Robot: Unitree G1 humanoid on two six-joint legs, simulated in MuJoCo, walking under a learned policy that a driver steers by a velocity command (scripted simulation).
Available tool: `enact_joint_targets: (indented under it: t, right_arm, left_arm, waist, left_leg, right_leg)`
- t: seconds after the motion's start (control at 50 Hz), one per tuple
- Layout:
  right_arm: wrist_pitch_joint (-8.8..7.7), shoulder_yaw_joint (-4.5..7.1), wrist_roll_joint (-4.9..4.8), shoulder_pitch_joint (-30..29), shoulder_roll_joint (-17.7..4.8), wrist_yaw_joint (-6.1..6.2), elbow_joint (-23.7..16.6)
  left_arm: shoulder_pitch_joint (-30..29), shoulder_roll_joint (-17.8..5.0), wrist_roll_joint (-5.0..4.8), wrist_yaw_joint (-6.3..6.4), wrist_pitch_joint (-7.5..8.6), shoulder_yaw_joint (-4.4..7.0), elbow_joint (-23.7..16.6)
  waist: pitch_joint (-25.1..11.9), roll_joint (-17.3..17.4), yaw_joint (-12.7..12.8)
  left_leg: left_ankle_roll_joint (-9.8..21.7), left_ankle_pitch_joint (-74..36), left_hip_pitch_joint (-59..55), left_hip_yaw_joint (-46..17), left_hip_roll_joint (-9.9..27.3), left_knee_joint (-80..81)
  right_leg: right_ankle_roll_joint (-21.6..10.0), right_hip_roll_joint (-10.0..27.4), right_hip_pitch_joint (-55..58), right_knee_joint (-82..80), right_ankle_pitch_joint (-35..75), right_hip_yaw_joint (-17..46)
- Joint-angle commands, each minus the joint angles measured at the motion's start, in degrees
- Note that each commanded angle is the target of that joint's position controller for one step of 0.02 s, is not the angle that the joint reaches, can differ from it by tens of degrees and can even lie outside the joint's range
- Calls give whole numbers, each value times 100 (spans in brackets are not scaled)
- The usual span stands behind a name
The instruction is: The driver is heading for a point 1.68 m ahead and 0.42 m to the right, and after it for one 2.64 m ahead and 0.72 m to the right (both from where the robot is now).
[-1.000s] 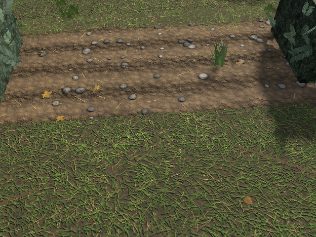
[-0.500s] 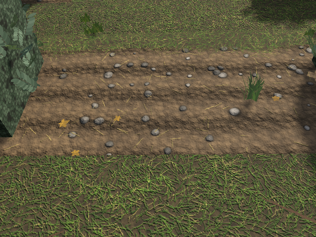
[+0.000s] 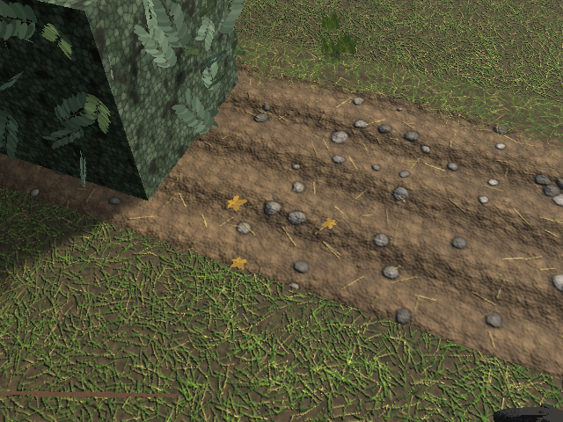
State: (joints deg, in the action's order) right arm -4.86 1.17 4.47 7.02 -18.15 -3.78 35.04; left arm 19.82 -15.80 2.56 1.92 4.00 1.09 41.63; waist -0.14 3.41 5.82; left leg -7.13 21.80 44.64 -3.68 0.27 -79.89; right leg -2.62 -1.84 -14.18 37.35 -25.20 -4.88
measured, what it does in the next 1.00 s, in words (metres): steps on the spot, turning right: left foot, then right foot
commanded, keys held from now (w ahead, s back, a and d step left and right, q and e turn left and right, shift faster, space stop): no key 0.12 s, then e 0.88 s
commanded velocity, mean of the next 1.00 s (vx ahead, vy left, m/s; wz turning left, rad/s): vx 0.01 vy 0.00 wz -0.31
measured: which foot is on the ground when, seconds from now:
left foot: up 0.00-0.08, down 0.10-0.82, up 0.84-1.00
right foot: down 0.00-0.56, up 0.58-0.80, down 0.82-1.00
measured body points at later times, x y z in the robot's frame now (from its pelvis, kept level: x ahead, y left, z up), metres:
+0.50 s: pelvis +0.02 +0.01 +0.00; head +0.06 +0.00 +0.44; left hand +0.18 +0.26 -0.10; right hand +0.20 -0.28 -0.07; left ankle +0.01 +0.14 -0.71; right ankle -0.02 -0.12 -0.72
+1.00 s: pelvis -0.02 -0.02 +0.02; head +0.00 -0.04 +0.47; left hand +0.18 +0.19 -0.07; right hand +0.02 -0.35 -0.06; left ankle +0.02 +0.13 -0.62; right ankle -0.06 -0.08 -0.72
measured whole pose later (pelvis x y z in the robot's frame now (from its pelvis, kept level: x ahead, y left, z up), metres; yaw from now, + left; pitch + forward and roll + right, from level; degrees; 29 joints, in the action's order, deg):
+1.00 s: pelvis -0.02 -0.02 +0.02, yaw -22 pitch +1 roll +1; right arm -2.5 3.0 3.1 9.3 -19.3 2.8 35.9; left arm 17.8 -17.0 2.2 -4.4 5.6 3.1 37.5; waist 3.4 0.7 -0.5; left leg -6.4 30.3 31.0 -1.9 1.6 -68.3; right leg -5.1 -3.9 -13.6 28.9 -15.9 0.7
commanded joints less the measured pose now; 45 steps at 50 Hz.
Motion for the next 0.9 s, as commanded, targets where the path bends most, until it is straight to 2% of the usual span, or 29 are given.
enact_joint_targets:
  t: [0.02,0.06,0.1,0.12,0.14,0.16,0.18,0.22,0.24,0.28,0.32,0.34,0.36,0.42,0.44,0.46,0.52,0.58,0.6,0.62,0.66,0.7,0.76,0.8,0.82,0.84,0.86,0.88,0.9]
  right_arm:
    - [8,-84,-66,859,-151,-250,-92]
    - [-2,28,-154,1531,-246,-431,288]
    - [-84,218,-252,2239,-511,-353,710]
    - [-146,341,-325,2359,-927,-124,731]
    - [-109,320,-614,1112,-1088,-55,128]
    - [-118,261,-327,948,-850,-2,29]
    - [-213,196,-196,751,-606,117,82]
    - [-231,-122,-391,-8,-69,127,65]
    - [-153,-141,-238,-203,-101,131,69]
    - [-39,-57,-277,-819,-548,77,-9]
    - [30,5,-388,-608,-731,149,-68]
    - [132,289,-445,256,-1103,313,-286]
    - [164,369,-491,390,-1294,439,-293]
    - [138,196,-271,-18,-491,553,-529]
    - [134,169,-233,54,-363,543,-493]
    - [171,216,-328,79,-419,548,-614]
    - [243,341,-205,179,-779,582,-773]
    - [84,589,-160,789,-1354,586,-768]
    - [27,541,-139,1030,-1129,601,-634]
    - [-9,472,-161,1029,-951,585,-525]
    - [-57,393,-428,513,-743,591,-455]
    - [-40,479,-318,298,-1011,739,-469]
    - [22,631,-85,89,-1363,769,-421]
    - [79,623,-23,-282,-1379,628,-366]
    - [105,539,-41,-198,-1091,526,-280]
    - [85,400,-88,327,-429,448,-346]
    - [-52,357,-262,426,-470,495,-713]
    - [-32,372,-476,-193,-544,537,-703]
    - [22,375,-473,-373,-622,621,-719]
  left_arm:
    - [-1166,-752,63,-5,207,21,-686]
    - [-1416,-877,-110,-251,251,-42,-570]
    - [-1523,-1300,-93,-435,217,103,-551]
    - [-1240,-1251,-61,-518,186,218,-653]
    - [355,-440,67,-648,204,19,-345]
    - [-227,-545,-98,-598,227,71,-516]
    - [-651,-393,-105,-535,214,23,-753]
    - [-452,-182,63,-478,63,-13,-631]
    - [196,24,140,-591,35,-114,-282]
    - [872,-15,114,-721,43,-21,-247]
    - [653,-471,-4,-686,183,170,-432]
    - [-805,-1605,-182,-556,278,366,-1086]
    - [-1351,-1760,-144,-495,327,456,-1221]
    - [-804,-1106,-180,-418,359,311,-902]
    - [-796,-972,-109,-411,334,276,-867]
    - [-931,-1121,-218,-454,316,326,-844]
    - [-891,-1032,-198,-534,166,323,-877]
    - [-644,-535,89,-541,110,179,-960]
    - [-783,-597,203,-511,93,199,-1017]
    - [-855,-577,239,-449,62,194,-1061]
    - [-1154,-499,220,-374,52,165,-1260]
    - [-1058,-227,239,-500,-3,35,-1204]
    - [-710,-356,59,-678,21,98,-1025]
    - [-129,-586,-71,-688,65,252,-798]
    - [200,-866,-137,-623,105,418,-704]
    - [466,-1788,-66,-417,166,723,-814]
    - [378,-2441,-29,-447,282,873,-1127]
    - [634,-1720,122,-514,379,743,-822]
    - [414,-1337,16,-586,419,632,-714]
  waist:
    - [-410,-364,-852]
    - [-309,-638,-1187]
    - [-78,-581,-1426]
    - [-448,-201,-1218]
    - [-1663,712,-265]
    - [-1465,450,-710]
    - [-1130,-107,-741]
    - [-679,-50,-230]
    - [-398,-22,-69]
    - [-340,-102,522]
    - [-327,-203,208]
    - [-466,-1044,-973]
    - [-393,-1067,-1069]
    - [-691,-1122,-675]
    - [-526,-976,-640]
    - [-444,-828,-790]
    - [-580,-460,-782]
    - [-802,855,-1087]
    - [-518,310,-1154]
    - [-201,31,-1038]
    - [-24,255,-735]
    - [-190,177,-758]
    - [-343,340,-710]
    - [-293,299,-413]
    - [-356,-57,-299]
    - [-676,-1478,-408]
    - [-1014,-1603,-459]
    - [-535,-950,-6]
    - [-224,-1089,-151]
  left_leg:
    - [-74,-1298,-1272,42,349,808]
    - [-135,-1190,-2878,518,152,1926]
    - [-10,-2312,-4077,1024,-367,3653]
    - [574,-4259,-4642,755,-267,4482]
    - [2506,-7258,-5613,-1112,1365,4315]
    - [2968,-8033,-5179,-1697,1841,4460]
    - [2591,-7186,-4466,-1263,1880,4430]
    - [1847,-5029,-2647,-907,1589,4245]
    - [1778,-4804,-1319,-729,1609,4321]
    - [1401,-3701,-314,122,1101,4317]
    - [936,-2844,-1421,557,720,3657]
    - [743,-1497,-2553,1024,283,3343]
    - [625,-732,-2664,1186,75,3101]
    - [589,-809,-2325,755,-58,3282]
    - [543,-357,-2346,693,-91,3122]
    - [570,-327,-2371,785,-94,3617]
    - [1069,-2573,-3659,758,222,4342]
    - [2805,-4720,-4194,-710,2133,5441]
    - [2873,-4233,-4073,-927,2604,5718]
    - [2610,-3685,-3893,-722,2565,5836]
    - [2176,-3672,-3920,-112,2153,5914]
    - [1816,-3641,-3937,428,1766,5816]
    - [1628,-3250,-3742,611,1777,5582]
    - [1404,-2533,-3202,622,1979,5110]
    - [1151,-1857,-2711,789,1889,4558]
    - [437,537,-1748,1579,1059,2901]
    - [131,2332,-859,825,149,2169]
    - [84,2218,-385,163,105,1772]
    - [71,1971,-291,23,188,1152]
  right_leg:
    - [-605,971,-786,-539,5718,739]
    - [-66,674,-1525,-201,5811,356]
    - [110,627,-1628,556,5613,309]
    - [291,401,-1415,1406,4876,198]
    - [852,357,-1678,2650,915,539]
    - [1078,146,-2356,3652,-1994,639]
    - [1099,506,-2358,3608,-2200,825]
    - [1219,851,-1488,2506,-853,958]
    - [1136,809,-352,2863,656,1011]
    - [933,344,917,2452,1614,336]
    - [653,84,540,762,2561,76]
    - [-213,540,-634,-277,3906,1180]
    - [-742,906,-812,-701,4276,1688]
    - [-1265,1374,-186,-787,4229,2883]
    - [-1254,1439,-199,-738,4384,2917]
    - [-1153,1264,-60,-734,4117,2536]
    - [-619,666,-703,-548,2435,1834]
    - [333,-184,-1166,1977,-825,603]
    - [393,177,-1618,3119,-1386,842]
    - [435,411,-1835,3527,-1227,993]
    - [614,496,-1968,2884,-1250,683]
    - [763,523,-1440,1955,-857,306]
    - [752,308,-686,883,-51,8]
    - [537,198,248,-309,1273,25]
    - [255,112,999,-874,2521,171]
    - [-724,1189,2056,-1129,6564,1486]
    - [-2067,2343,2406,-1353,7475,3252]
    - [-2252,2338,2112,-1458,6234,3119]
    - [-2056,2068,1695,-1574,5300,2761]
Keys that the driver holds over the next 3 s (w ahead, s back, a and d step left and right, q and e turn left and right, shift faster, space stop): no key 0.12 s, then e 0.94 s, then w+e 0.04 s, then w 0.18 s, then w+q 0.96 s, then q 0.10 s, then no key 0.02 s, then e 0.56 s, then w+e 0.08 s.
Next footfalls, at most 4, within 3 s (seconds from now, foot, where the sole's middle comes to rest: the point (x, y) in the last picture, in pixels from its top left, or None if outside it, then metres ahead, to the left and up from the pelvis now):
0.10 left None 0.05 0.14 -0.75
0.82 right None -0.02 -0.10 -0.75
1.36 left None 0.03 0.08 -0.75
1.84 right None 0.30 -0.27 -0.94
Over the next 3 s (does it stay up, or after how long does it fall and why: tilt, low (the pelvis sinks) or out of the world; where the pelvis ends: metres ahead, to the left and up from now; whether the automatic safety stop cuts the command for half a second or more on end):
stays up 0.59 -0.11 -0.17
